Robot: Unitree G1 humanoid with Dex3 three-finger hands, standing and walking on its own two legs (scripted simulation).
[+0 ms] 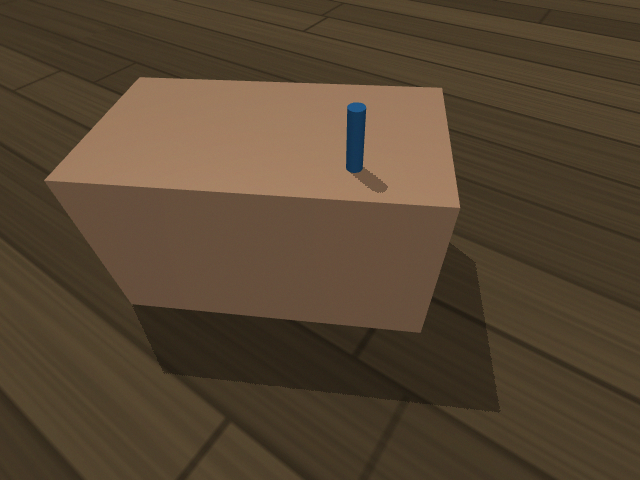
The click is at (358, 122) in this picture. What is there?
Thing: slim round
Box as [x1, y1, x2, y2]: [346, 102, 365, 172]
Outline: 358,102 351,103 347,106 346,168 351,172 357,172 362,168 365,105
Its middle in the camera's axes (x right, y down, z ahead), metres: +0.08 -0.24 +0.98
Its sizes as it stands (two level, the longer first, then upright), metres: 0.044 0.044 0.175
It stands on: a support 0.60 m high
